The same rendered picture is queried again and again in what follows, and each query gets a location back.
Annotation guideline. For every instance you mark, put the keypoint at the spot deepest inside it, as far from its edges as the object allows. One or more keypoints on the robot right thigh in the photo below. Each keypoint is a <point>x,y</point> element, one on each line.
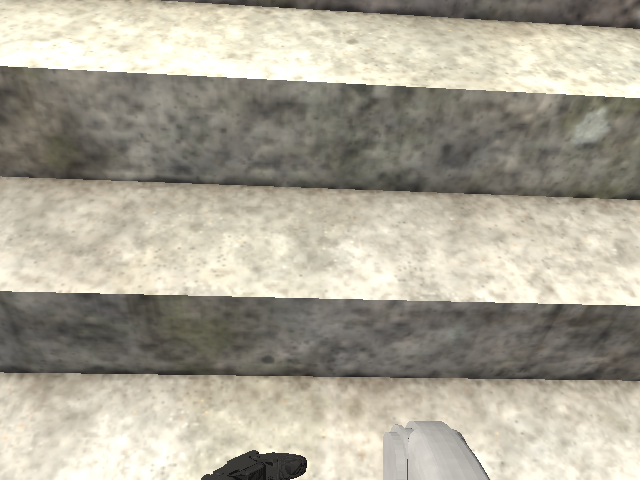
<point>428,450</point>

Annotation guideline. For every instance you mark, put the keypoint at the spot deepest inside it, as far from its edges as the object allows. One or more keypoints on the left robot hand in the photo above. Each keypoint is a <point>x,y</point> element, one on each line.
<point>255,466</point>

